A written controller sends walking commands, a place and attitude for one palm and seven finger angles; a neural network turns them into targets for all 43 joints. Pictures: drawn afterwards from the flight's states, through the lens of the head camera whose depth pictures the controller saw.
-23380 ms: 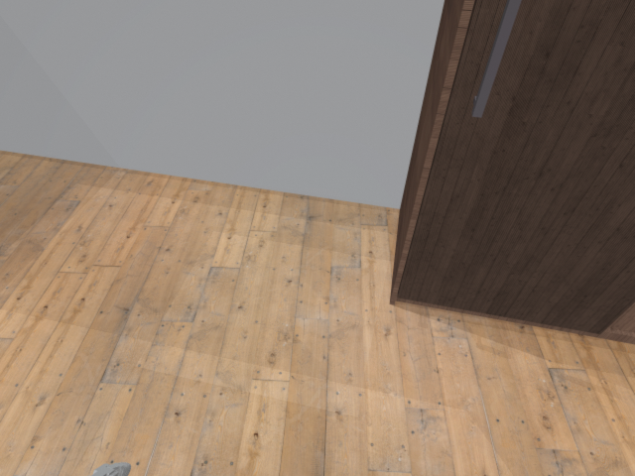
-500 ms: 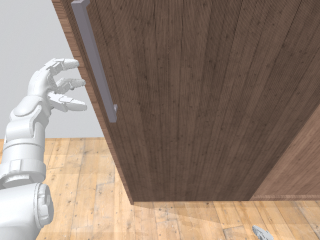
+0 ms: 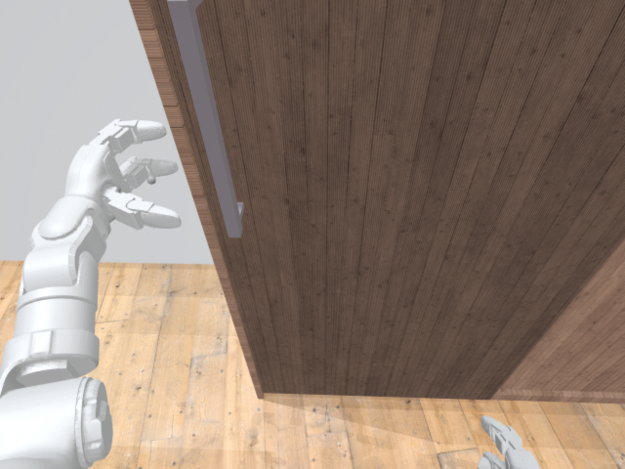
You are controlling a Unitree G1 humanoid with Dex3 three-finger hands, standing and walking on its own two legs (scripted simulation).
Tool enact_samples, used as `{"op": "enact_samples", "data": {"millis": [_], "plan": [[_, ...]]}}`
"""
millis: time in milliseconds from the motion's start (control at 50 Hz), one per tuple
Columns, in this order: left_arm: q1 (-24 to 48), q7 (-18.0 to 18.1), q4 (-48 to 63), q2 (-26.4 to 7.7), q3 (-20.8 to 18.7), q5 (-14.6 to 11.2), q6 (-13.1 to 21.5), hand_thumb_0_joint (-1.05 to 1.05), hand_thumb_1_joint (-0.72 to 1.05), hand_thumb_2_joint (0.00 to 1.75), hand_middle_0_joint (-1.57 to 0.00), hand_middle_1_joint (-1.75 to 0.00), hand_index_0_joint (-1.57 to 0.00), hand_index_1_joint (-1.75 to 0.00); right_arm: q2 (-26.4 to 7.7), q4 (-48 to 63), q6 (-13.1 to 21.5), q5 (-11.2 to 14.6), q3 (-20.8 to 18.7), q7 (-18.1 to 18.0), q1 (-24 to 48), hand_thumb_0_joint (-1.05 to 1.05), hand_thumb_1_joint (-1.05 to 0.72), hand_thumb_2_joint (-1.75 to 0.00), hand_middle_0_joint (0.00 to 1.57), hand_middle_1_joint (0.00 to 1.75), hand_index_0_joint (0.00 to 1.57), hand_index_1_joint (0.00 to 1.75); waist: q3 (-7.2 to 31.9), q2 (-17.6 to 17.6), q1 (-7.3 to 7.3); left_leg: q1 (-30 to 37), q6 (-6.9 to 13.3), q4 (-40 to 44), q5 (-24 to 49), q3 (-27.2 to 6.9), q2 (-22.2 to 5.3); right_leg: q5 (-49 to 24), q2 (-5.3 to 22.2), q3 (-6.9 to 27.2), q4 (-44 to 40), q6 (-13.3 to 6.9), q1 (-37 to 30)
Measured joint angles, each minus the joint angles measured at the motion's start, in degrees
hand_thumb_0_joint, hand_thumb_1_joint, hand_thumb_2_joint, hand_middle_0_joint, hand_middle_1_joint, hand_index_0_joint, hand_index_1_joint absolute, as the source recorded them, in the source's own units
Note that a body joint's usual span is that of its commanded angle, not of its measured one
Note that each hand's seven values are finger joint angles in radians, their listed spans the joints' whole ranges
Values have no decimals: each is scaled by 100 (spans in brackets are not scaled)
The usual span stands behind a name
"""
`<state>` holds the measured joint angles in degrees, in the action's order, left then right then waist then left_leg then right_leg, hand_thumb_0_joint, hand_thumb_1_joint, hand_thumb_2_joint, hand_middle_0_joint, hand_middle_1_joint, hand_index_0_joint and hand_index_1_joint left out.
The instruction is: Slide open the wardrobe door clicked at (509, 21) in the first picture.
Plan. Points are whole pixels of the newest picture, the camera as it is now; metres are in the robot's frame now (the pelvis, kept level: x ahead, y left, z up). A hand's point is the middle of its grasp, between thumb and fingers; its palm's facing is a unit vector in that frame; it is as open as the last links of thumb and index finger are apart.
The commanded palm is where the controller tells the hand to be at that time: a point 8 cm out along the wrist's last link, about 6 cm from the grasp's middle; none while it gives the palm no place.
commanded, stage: move the hooked fingers beside the handle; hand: left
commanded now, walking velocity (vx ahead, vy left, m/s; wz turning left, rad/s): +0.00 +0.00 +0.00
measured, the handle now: (218, 134) +0.47 +0.15 +0.22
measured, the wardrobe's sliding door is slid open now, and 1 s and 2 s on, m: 0.00 0.00 0.00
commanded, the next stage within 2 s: feel for the door with the fingertips in 0.88 s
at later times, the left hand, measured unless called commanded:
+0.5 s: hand (154, 166) +0.39 +0.21 +0.22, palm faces +0.03 -1.00 -0.01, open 14.0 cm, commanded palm +0.37 +0.26 +0.21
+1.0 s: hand (159, 175) +0.40 +0.21 +0.20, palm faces +0.05 -1.00 -0.03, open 14.0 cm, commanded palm +0.37 +0.25 +0.21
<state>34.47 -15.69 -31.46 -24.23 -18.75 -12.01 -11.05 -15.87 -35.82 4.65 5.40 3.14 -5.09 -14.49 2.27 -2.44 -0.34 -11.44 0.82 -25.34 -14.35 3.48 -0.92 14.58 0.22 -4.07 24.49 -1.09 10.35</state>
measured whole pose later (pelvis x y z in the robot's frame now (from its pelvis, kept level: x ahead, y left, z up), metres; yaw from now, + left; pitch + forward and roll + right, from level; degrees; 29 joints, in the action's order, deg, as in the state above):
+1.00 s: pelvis +0.00 -0.01 +0.00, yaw +0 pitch +0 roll +0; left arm 35.9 -14.8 -31.7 -24.9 -17.8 -12.2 -13.4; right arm -16.5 -36.5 2.9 5.5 2.8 -5.6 -14.7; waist 1.9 -3.1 -0.6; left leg -11.0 0.2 -24.3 -13.4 2.9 -1.4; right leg 14.0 -0.3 -4.5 23.6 -1.8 9.9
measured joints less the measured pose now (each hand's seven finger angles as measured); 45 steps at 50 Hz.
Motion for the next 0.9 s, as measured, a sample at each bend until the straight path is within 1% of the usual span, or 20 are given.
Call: {"op": "enact_samples", "data": {"millis": [40, 100, 180, 240, 300, 380, 440, 480, 560, 620, 660, 720, 780, 820, 900], "plan": [[-4, 43, 127, 43, -13, 7, 71, -1, -50, 30, -30, -120, -30, -120, 30, 1, 13, -14, 21, -6, 21, 1, -90, -90, 21, 30, 20, 30, -25, 26, 13, 28, 0, 3, -3, -9, 1, -3, -1, -8, -19, 1, -39], [96, 46, 142, -12, -55, -3, 87, -1, -50, 30, -31, -120, -30, -120, 68, -19, 3, -16, 65, -15, 59, 1, -90, -90, 21, 30, 20, 30, -33, 61, 18, 57, -1, 16, -3, -12, -2, -13, -5, -11, -49, 2, -76], [203, -4, -4, -177, -63, -3, -76, -1, -50, 30, -31, -120, -30, -120, 70, -5, -40, 4, 74, -12, 59, 1, -90, -90, 21, 30, 20, 30, 7, 40, 12, 43, 4, 27, 0, -8, 2, -25, -2, -6, -73, 9, -66], [148, -67, -50, -204, 7, -44, -203, -1, -50, 30, -30, -120, -30, -120, 33, 10, -78, 19, 45, -7, 21, 1, -90, -90, 21, 30, 20, 30, 38, -10, 22, 10, 17, 15, -3, -12, 18, -23, 14, -10, -66, 24, -39], [-10, -77, 103, -115, 76, -71, -245, -1, -50, 30, -30, -120, -30, -120, 9, -2, -106, 21, 17, -8, -10, 1, -90, -90, 21, 30, 20, 30, 23, -27, 36, 12, 29, 14, -3, -17, 33, -17, 29, -14, -58, 34, -42], [-175, 29, 549, 125, 165, -83, -133, -1, -50, 30, -30, -120, -30, -120, 10, -46, -83, -7, 8, -14, -19, 1, -90, -90, 21, 30, 20, 30, -38, -12, 60, 70, 32, 26, 1, -29, 44, -18, 38, -25, -73, 38, -107], [-108, 127, 675, 223, 165, -88, -88, -1, -50, 30, -30, -120, -30, -120, 40, -96, -74, -27, 33, -12, 19, 1, -90, -90, 21, 30, 20, 30, -43, 13, 54, 112, 26, 52, 16, -32, 45, -26, 38, -27, -87, 34, -142], [10, 200, 596, 197, 166, -60, -138, -1, -50, 30, -31, -120, -30, -120, 64, -110, -95, -23, 54, -16, 55, 1, -90, -90, 21, 30, 20, 30, -30, 22, 40, 124, 19, 72, 29, -27, 41, -33, 33, -22, -93, 28, -146], [271, 275, 184, 93, 187, -3, -347, -1, -50, 30, -31, -120, -30, -120, 77, -105, -152, -12, 72, -12, 103, 1, -90, -90, 21, 30, 20, 30, 5, -8, 6, 77, 9, 88, 59, -30, 33, -52, 24, -25, -95, 15, -93], [244, 274, 20, 32, 142, 21, -439, -1, -50, 30, -31, -120, -30, -120, 67, -59, -196, -10, 60, -5, 97, 1, -90, -90, 21, 30, 20, 30, 8, -43, -24, 49, 3, 109, 80, -13, 20, -71, 11, -7, -99, 5, -48], [111, 262, 106, 37, 108, 28, -377, -1, -50, 30, -30, -120, -30, -120, 58, -25, -207, -17, 41, -3, 63, 1, -90, -90, 21, 30, 20, 30, -8, -52, -30, 62, -3, 126, 87, 1, 10, -77, 0, 7, -104, -2, -49], [-41, 244, 353, 111, 94, 20, -191, -1, -50, 30, -30, -120, -30, -120, 47, -22, -182, -24, 19, -13, -15, 1, -90, -90, 21, 30, 20, 30, -34, -34, -6, 110, -19, 140, 86, -7, -4, -70, -14, 1, -114, -17, -98], [4, 195, 394, 123, 75, -26, -74, -1, -50, 30, -30, -120, -30, -120, 41, -95, -172, -19, 34, -30, -37, 1, -90, -90, 21, 30, 20, 30, -38, 9, 9, 151, -38, 132, 75, -32, -19, -56, -31, -23, -119, -35, -151], [105, 169, 284, 65, 52, -33, -98, -1, -50, 30, -30, -120, -30, -120, 35, -130, -171, -6, 44, -42, -26, 1, -90, -90, 21, 30, 20, 30, -26, 28, 4, 147, -51, 120, 71, -45, -32, -51, -44, -35, -114, -49, -154], [270, 155, -70, -107, 82, 19, -281, -1, -50, 30, -31, -120, -30, -120, -16, -110, -186, 18, 18, -49, 0, 1, -90, -90, 21, 30, 20, 30, -14, -15, -27, 79, -65, 89, 73, -61, -49, -58, -60, -50, -103, -64, -98]]}}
